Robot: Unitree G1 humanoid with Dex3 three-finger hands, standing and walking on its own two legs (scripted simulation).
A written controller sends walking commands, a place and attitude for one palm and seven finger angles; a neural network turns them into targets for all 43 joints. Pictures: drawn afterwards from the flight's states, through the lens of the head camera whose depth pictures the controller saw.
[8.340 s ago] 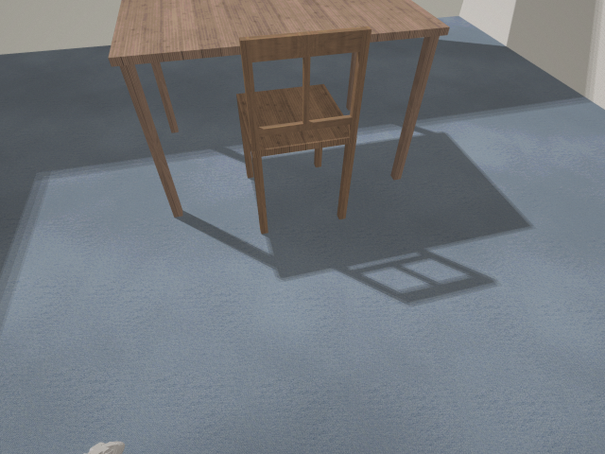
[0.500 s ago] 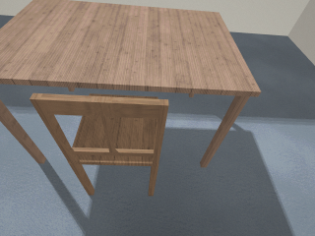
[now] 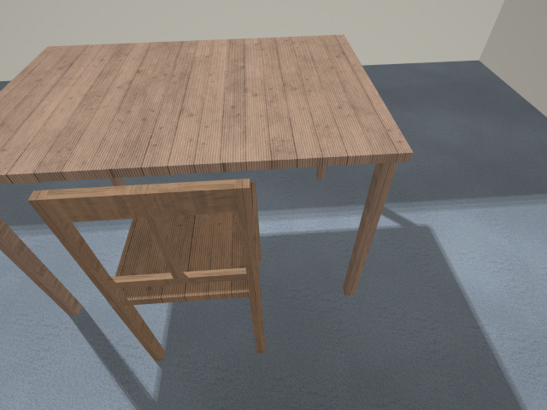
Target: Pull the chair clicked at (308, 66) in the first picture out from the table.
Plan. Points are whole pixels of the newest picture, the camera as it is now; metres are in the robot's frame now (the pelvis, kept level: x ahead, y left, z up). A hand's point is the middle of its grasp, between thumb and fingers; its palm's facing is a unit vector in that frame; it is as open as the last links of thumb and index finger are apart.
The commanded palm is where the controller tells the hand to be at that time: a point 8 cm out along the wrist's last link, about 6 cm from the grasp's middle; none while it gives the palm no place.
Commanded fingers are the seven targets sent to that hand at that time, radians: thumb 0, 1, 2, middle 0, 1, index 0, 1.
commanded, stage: come to a stop and stand still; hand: left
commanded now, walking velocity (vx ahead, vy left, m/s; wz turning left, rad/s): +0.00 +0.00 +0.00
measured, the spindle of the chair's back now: (166, 247) +0.47 +0.26 -0.12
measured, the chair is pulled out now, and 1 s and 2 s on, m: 0.00 0.00 0.00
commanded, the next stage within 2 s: look again from close up in 0.72 s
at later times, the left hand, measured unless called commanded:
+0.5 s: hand out of the picture -0.01 +0.13 -0.18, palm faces +0.07 -0.98 -0.16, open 7.4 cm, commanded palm none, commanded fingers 0.00 0.90 0.90 -0.20 -0.30 -0.20 -0.30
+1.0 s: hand out of the picture +0.02 +0.19 -0.19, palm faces -0.02 -0.98 -0.19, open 7.4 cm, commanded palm none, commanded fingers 0.00 0.90 0.90 -0.20 -0.30 -0.20 -0.30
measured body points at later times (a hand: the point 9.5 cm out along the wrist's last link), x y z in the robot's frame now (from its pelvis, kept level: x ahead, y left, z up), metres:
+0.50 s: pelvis +0.03 -0.01 +0.00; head +0.03 -0.02 +0.45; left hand -0.01 +0.18 -0.16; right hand +0.01 -0.22 -0.17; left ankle +0.04 +0.15 -0.74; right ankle -0.04 -0.09 -0.74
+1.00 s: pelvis +0.03 +0.02 -0.01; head +0.04 +0.03 +0.44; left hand +0.03 +0.25 -0.17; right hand +0.06 -0.21 -0.16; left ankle +0.04 +0.14 -0.74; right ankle -0.04 -0.09 -0.74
